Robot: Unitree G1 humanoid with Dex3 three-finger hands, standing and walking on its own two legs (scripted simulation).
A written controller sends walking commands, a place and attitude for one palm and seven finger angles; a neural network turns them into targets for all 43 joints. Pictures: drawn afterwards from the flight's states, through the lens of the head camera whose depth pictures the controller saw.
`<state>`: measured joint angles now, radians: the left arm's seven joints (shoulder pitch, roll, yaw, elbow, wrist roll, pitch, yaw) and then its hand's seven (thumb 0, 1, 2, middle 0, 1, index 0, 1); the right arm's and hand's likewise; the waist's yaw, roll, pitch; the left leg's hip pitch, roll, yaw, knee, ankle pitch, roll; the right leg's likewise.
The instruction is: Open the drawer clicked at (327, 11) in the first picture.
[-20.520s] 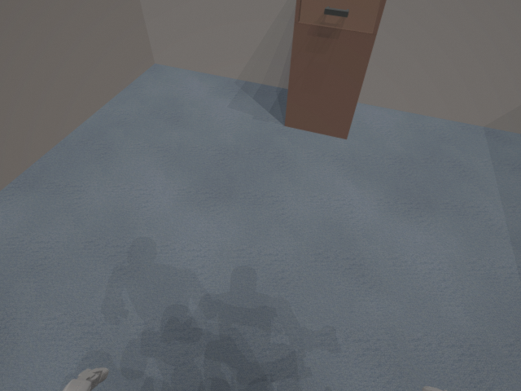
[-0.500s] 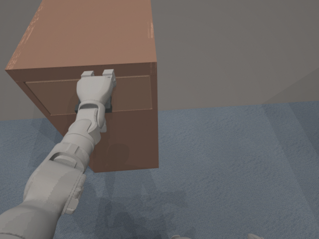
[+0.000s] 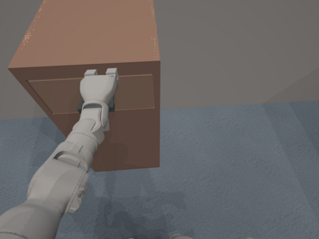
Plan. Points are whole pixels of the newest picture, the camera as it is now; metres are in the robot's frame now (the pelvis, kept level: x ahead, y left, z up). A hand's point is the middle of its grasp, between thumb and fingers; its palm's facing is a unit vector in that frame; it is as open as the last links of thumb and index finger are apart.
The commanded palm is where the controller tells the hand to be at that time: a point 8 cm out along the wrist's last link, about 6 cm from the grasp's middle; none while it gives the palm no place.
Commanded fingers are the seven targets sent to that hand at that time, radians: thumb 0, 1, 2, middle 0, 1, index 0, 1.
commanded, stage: re-aim the fingers above the handle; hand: left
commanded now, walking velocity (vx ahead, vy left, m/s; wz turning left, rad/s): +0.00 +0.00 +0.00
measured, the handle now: (97, 102) +0.53 +0.16 -0.02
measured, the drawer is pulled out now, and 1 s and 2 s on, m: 0.00 0.00 0.00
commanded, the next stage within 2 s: lower the fingers behind the handle in 0.44 s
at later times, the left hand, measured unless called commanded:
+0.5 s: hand (104, 100) +0.49 +0.12 +0.04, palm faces +0.04 -0.01 -1.00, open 13.5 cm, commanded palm +0.48 +0.17 +0.08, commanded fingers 0.00 -0.50 0.30 -0.30 -1.20 -0.30 -1.20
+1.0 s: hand (105, 100) +0.49 +0.12 +0.03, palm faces +0.08 -0.01 -1.00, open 13.5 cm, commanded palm +0.48 +0.17 +0.04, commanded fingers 0.00 -0.50 0.30 -0.30 -1.20 -0.30 -1.20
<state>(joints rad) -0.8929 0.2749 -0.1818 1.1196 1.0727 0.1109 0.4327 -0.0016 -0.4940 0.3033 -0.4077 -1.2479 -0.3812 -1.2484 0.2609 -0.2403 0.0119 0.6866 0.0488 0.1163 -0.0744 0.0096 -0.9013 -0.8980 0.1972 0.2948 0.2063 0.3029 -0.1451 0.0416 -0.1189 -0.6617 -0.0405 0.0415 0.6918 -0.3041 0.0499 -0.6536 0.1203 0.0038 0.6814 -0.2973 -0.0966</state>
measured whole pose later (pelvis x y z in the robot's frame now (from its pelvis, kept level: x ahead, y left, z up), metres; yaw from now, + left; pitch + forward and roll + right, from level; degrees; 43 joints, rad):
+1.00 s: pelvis -0.02 +0.02 -0.02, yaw +0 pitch +19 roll -1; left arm -1.04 0.24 -0.18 1.28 1.09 0.18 0.51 0.00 -0.49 0.30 -0.40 -1.26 -0.35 -1.33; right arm 0.30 -0.24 0.02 0.68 0.02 0.10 -0.06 0.01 -0.90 -0.90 0.20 0.29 0.21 0.30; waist -0.19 0.04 -0.15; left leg -0.82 -0.05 0.04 0.80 -0.31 0.07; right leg -0.80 0.11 -0.01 0.78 -0.30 -0.08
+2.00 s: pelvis -0.05 +0.04 -0.05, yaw +0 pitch +22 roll -2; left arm -1.16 0.23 -0.25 1.23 1.09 0.32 0.44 0.00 -0.50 0.30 -0.37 -1.27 -0.30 -1.39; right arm 0.25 -0.23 0.06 0.65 0.03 0.15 -0.10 0.01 -0.90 -0.90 0.20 0.30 0.21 0.30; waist -0.22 0.04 -0.17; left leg -1.03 -0.06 0.06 0.98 -0.34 0.11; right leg -1.01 0.09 -0.02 0.96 -0.34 -0.04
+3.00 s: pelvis -0.03 +0.04 -0.02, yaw -1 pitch +18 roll -2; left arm -1.07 0.23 -0.17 1.27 1.07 0.20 0.46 0.00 -0.49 0.30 -0.40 -1.27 -0.38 -1.25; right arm 0.34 -0.24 0.03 0.66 0.03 0.12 -0.08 0.01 -0.90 -0.90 0.20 0.29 0.21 0.30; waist -0.20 0.07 -0.14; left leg -0.83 -0.06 0.07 0.81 -0.31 0.11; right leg -0.81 0.09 0.01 0.79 -0.30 -0.04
